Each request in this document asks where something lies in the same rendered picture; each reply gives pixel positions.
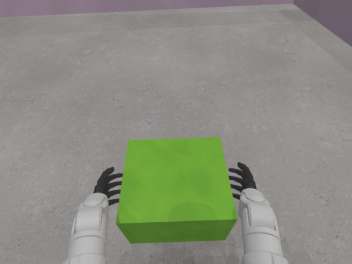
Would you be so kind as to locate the robot right forearm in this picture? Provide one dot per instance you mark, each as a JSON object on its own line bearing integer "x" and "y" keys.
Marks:
{"x": 262, "y": 242}

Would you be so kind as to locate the carton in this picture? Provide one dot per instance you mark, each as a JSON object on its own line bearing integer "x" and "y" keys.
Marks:
{"x": 175, "y": 190}

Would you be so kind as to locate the left robot hand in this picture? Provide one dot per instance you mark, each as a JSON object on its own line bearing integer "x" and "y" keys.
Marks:
{"x": 103, "y": 184}

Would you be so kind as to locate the right robot hand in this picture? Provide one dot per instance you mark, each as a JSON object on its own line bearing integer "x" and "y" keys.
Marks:
{"x": 247, "y": 180}

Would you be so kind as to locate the robot left forearm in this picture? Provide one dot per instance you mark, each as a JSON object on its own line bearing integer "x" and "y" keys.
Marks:
{"x": 88, "y": 235}

